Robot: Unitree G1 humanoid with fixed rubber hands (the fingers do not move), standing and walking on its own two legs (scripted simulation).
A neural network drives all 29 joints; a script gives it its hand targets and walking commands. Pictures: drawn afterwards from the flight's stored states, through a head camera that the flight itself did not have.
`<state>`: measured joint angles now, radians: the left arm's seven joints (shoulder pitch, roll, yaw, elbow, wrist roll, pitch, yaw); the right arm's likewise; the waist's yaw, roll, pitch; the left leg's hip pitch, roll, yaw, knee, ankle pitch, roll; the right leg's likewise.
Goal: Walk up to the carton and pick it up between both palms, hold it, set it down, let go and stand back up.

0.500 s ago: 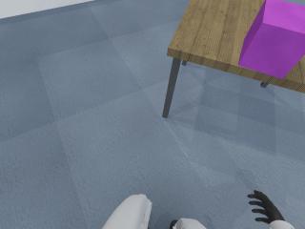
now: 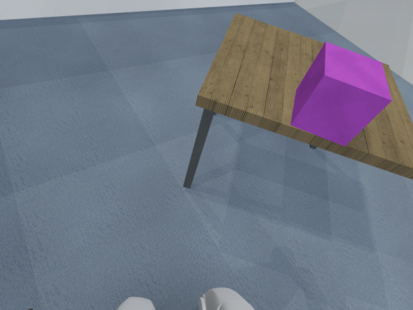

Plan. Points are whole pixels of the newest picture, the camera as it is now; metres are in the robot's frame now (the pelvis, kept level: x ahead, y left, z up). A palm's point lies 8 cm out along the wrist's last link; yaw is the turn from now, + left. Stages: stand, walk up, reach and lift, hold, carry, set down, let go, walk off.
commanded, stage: walk up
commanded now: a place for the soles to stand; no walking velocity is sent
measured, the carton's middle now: (335, 94) +0.76 -0.38 +0.02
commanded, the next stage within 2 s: none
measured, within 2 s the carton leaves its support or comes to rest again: neither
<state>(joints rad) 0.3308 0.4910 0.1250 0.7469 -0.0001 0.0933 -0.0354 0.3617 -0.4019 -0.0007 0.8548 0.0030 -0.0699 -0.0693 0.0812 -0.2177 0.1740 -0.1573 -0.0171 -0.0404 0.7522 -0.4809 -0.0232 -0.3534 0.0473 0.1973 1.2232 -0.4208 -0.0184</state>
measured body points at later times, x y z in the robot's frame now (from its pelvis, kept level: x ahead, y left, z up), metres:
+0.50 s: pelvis +0.11 -0.13 -0.01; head +0.20 -0.15 +0.43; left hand +0.09 +0.19 -0.11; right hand +0.28 -0.44 -0.12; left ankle +0.20 +0.00 -0.71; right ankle +0.02 -0.19 -0.70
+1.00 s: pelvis +0.12 -0.23 -0.01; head +0.18 -0.32 +0.42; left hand +0.27 +0.08 -0.06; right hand +0.19 -0.56 -0.18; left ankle +0.12 -0.06 -0.61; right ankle +0.16 -0.36 -0.71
